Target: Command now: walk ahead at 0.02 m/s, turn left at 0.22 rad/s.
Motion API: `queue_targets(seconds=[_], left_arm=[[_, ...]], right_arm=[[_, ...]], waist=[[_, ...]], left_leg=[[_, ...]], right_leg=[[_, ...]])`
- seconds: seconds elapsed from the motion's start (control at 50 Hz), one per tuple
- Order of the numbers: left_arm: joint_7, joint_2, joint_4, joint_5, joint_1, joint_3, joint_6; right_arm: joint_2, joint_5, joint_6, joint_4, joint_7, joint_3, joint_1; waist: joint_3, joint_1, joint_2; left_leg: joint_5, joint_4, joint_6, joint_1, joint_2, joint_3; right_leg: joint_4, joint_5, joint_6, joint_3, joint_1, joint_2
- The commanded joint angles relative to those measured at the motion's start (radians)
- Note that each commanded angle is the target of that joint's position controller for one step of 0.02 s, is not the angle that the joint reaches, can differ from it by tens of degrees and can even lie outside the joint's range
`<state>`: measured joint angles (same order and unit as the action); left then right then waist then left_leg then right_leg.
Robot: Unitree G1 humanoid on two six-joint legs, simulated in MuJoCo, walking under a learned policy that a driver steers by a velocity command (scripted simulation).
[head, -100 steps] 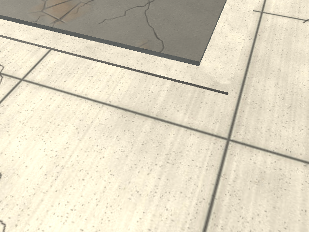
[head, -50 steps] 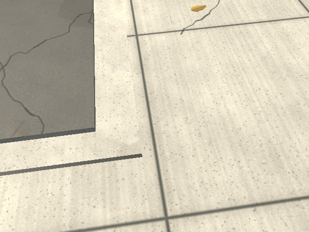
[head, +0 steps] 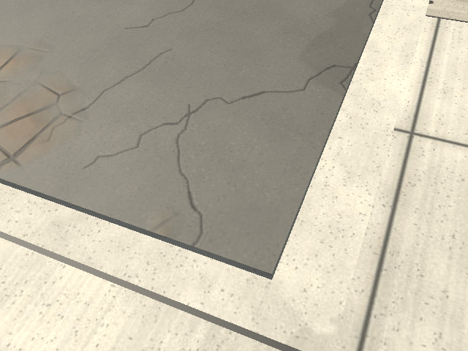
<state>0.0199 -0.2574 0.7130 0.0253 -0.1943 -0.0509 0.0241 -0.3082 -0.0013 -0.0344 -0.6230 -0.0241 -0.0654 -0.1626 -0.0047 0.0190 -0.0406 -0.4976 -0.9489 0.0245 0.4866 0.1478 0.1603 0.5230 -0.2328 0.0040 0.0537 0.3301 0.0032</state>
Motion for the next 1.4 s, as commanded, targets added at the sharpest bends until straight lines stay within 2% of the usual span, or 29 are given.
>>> queue_targets(seconds=[0.02,0.1,0.16,0.2,0.22,0.24,0.26,0.32,0.42,0.5,0.52,0.54,0.56,0.58,0.64,0.78,0.92,0.96,1.0,1.02,1.04,1.06,1.08,1.1,1.12,1.18,1.24,1.34,1.4], left_arm=[[0.006,-0.125,-0.076,-0.022,0.064,-0.028,0.008],[0.003,-0.109,-0.060,-0.016,0.056,-0.022,-0.014],[0.002,-0.141,-0.044,-0.025,0.013,-0.029,-0.024],[-0.003,-0.111,-0.029,-0.032,-0.018,-0.015,-0.017],[-0.010,-0.107,-0.026,-0.022,-0.029,-0.011,-0.007],[-0.018,-0.079,-0.037,-0.008,-0.035,-0.003,0.007],[-0.017,-0.071,-0.055,-0.017,0.036,0.000,0.019],[-0.014,-0.124,-0.092,-0.051,0.129,-0.028,0.043],[-0.058,-0.058,-0.075,-0.044,0.102,-0.009,0.080],[-0.055,-0.104,0.008,-0.051,-0.140,-0.037,0.064],[-0.042,-0.174,0.021,-0.042,-0.257,-0.053,0.067],[-0.051,-0.305,0.024,-0.029,-0.332,-0.080,0.070],[-0.053,-0.239,0.016,-0.026,-0.272,-0.060,0.077],[-0.050,-0.185,0.007,-0.029,-0.218,-0.043,0.081],[-0.046,-0.139,-0.008,-0.018,-0.128,-0.022,0.077],[-0.023,-0.161,0.037,-0.032,-0.187,-0.024,0.066],[-0.016,-0.193,0.092,-0.051,-0.245,-0.036,0.046],[-0.012,-0.216,0.095,-0.047,-0.233,-0.044,0.039],[-0.005,-0.199,0.082,-0.035,-0.209,-0.034,0.026],[-0.002,-0.123,0.050,-0.001,-0.261,-0.007,0.033],[-0.013,-0.044,0.078,-0.021,-0.400,0.017,0.047],[-0.017,-0.169,0.089,-0.050,-0.306,-0.013,0.053],[-0.016,-0.185,0.054,-0.062,-0.204,-0.019,0.052],[-0.010,-0.170,0.047,-0.046,-0.157,-0.016,0.048],[-0.005,-0.159,0.044,-0.033,-0.147,-0.019,0.038],[0.004,-0.096,0.067,-0.030,-0.217,-0.010,0.002],[0.013,-0.077,0.047,-0.015,-0.158,-0.001,-0.011],[0.011,-0.104,0.024,-0.022,-0.029,-0.007,-0.024],[0.012,-0.104,0.023,-0.010,-0.019,-0.012,-0.022]], right_arm=[[-0.090,0.000,-0.007,0.029,-0.008,-0.039,-0.057],[0.006,-0.004,-0.005,0.041,0.002,0.000,-0.002],[-0.022,-0.015,-0.001,0.026,0.008,-0.010,-0.010],[-0.018,-0.002,0.001,-0.006,0.010,-0.007,-0.058],[-0.055,0.007,0.002,-0.001,0.005,-0.012,-0.074],[-0.123,0.012,0.002,-0.007,0.000,-0.029,-0.097],[-0.138,0.012,0.007,-0.034,0.009,-0.042,-0.159],[-0.125,0.011,0.051,-0.046,0.005,-0.032,-0.171],[-0.117,-0.020,0.071,-0.051,0.010,-0.032,-0.138],[-0.072,-0.016,0.071,-0.049,0.023,-0.015,-0.121],[0.001,-0.001,0.078,-0.029,0.025,0.008,-0.096],[0.012,-0.020,0.101,0.028,0.015,0.010,-0.117],[-0.069,-0.040,0.115,0.017,0.011,-0.012,-0.113],[-0.098,-0.047,0.121,0.013,0.015,-0.021,-0.074],[-0.060,-0.014,0.119,-0.018,0.024,-0.020,-0.075],[0.007,-0.008,0.122,0.018,0.041,0.008,0.088],[-0.021,-0.022,0.137,0.071,0.080,0.008,0.237],[-0.056,-0.018,0.138,0.059,0.079,-0.006,0.175],[-0.130,0.000,0.136,-0.012,0.058,-0.041,-0.092],[-0.221,0.028,0.132,-0.033,0.047,-0.057,-0.238],[-0.217,0.028,0.131,-0.047,0.057,-0.049,-0.244],[-0.136,0.011,0.125,-0.037,0.057,-0.031,-0.210],[-0.104,0.000,0.122,-0.036,0.055,-0.016,-0.119],[-0.075,-0.003,0.122,-0.038,0.057,-0.006,-0.059],[-0.060,0.002,0.124,-0.040,0.059,-0.001,-0.016],[-0.044,0.027,0.141,-0.069,0.062,0.006,0.042],[-0.067,0.026,0.137,-0.103,0.050,0.005,0.070],[-0.090,0.023,0.102,-0.161,0.038,0.006,0.022],[-0.063,0.006,0.086,-0.181,0.038,0.020,0.035]], waist=[[0.073,-0.036,0.154],[0.088,-0.010,0.239],[0.096,0.005,0.258],[0.099,-0.013,0.212],[0.101,-0.011,0.159],[0.092,0.011,0.011],[0.053,-0.047,-0.137],[-0.136,-0.082,-0.213],[-0.060,-0.057,-0.129],[0.016,0.063,-0.065],[0.052,0.108,0.121],[0.107,0.102,0.382],[0.039,0.079,0.267],[-0.048,0.060,0.204],[-0.069,0.008,0.137],[-0.070,0.044,0.113],[-0.107,0.055,0.111],[-0.045,0.008,0.136],[0.145,-0.131,0.131],[0.331,-0.136,-0.059],[0.483,-0.073,-0.263],[0.399,-0.112,-0.122],[0.232,-0.086,-0.079],[0.153,-0.052,0.010],[0.110,-0.019,0.013],[0.110,0.048,-0.031],[0.103,0.048,-0.052],[0.082,-0.010,-0.038],[0.059,0.011,-0.023]], left_leg=[[0.002,-0.217,0.054,0.071,-0.059,0.011],[0.038,0.135,0.072,-0.088,-0.119,-0.116],[0.145,0.389,0.056,-0.192,-0.123,-0.146],[0.301,0.596,0.010,-0.366,-0.116,-0.154],[0.292,0.548,-0.026,-0.445,-0.173,-0.091],[0.144,0.506,-0.090,-0.450,-0.245,-0.008],[-0.167,0.616,-0.171,-0.340,-0.300,0.110],[-0.221,0.793,-0.267,-0.294,-0.447,0.359],[0.111,0.739,-0.207,-0.324,-0.350,0.133],[0.132,0.558,-0.145,-0.093,-0.282,0.034],[0.118,0.234,-0.075,0.027,-0.190,-0.073],[-0.065,-0.071,-0.031,0.253,-0.098,-0.114],[-0.057,-0.225,-0.042,0.352,-0.157,-0.045],[0.044,-0.253,-0.066,0.395,-0.204,-0.048],[0.250,-0.163,-0.067,0.305,-0.268,-0.076],[0.519,0.206,-0.008,0.226,-0.238,-0.148],[0.521,0.418,-0.061,0.154,-0.197,-0.155],[0.449,0.435,-0.096,0.034,-0.155,-0.185],[0.562,0.459,-0.157,-0.377,-0.149,-0.192],[0.818,0.370,-0.248,-0.762,-0.397,0.083],[0.788,0.496,-0.389,-0.946,-0.585,0.495],[0.751,0.541,-0.341,-0.831,-0.533,0.416],[0.830,0.555,-0.307,-0.676,-0.497,0.246],[0.922,0.578,-0.286,-0.535,-0.446,0.149],[0.952,0.608,-0.274,-0.425,-0.414,0.087],[1.033,0.679,-0.281,-0.234,-0.365,-0.036],[1.016,0.693,-0.273,-0.193,-0.341,-0.108],[0.666,0.705,-0.255,-0.220,-0.349,-0.079],[0.437,0.648,-0.206,-0.212,-0.320,-0.057]], right_leg=[[-0.152,0.426,0.199,0.239,-0.147,-0.256],[-0.141,0.419,0.176,0.117,-0.158,-0.169],[-0.116,0.383,0.194,0.160,-0.185,-0.194],[-0.132,0.080,0.132,0.148,-0.091,-0.159],[-0.112,-0.087,0.083,0.131,0.004,-0.134],[-0.031,-0.238,0.040,0.028,0.100,-0.038],[0.107,-0.246,-0.007,-0.096,0.121,0.040],[0.368,-0.287,0.015,-0.043,0.307,-0.016],[0.144,-0.135,0.053,-0.089,0.138,-0.020],[-0.003,0.023,0.048,-0.099,-0.316,0.015],[-0.121,-0.064,0.105,0.157,-0.436,-0.169],[-0.292,-0.289,0.273,0.627,-0.529,-0.387],[-0.347,-0.469,0.308,0.714,-0.469,-0.415],[-0.342,-0.455,0.275,0.600,-0.405,-0.378],[-0.363,-0.137,0.205,0.322,-0.287,-0.248],[-0.398,0.243,0.194,0.070,-0.259,-0.182],[-0.346,0.324,0.175,0.055,-0.370,-0.257],[-0.242,0.598,0.154,0.040,-0.418,-0.255],[0.119,0.805,0.089,-0.020,-0.310,-0.165],[0.478,0.370,0.036,-0.049,-0.020,-0.066],[0.751,-0.417,-0.009,0.065,0.233,0.094],[0.824,-0.387,-0.007,0.134,0.280,0.038],[0.797,-0.317,-0.010,0.075,0.319,-0.011],[0.739,-0.254,-0.021,0.040,0.292,-0.057],[0.682,-0.210,-0.028,0.031,0.242,-0.085],[0.559,-0.123,-0.057,0.017,0.062,-0.101],[0.361,-0.024,-0.067,0.007,0.019,-0.105],[0.160,0.065,-0.056,0.003,-0.022,-0.095],[-0.040,0.119,-0.024,-0.019,-0.125,-0.071]])
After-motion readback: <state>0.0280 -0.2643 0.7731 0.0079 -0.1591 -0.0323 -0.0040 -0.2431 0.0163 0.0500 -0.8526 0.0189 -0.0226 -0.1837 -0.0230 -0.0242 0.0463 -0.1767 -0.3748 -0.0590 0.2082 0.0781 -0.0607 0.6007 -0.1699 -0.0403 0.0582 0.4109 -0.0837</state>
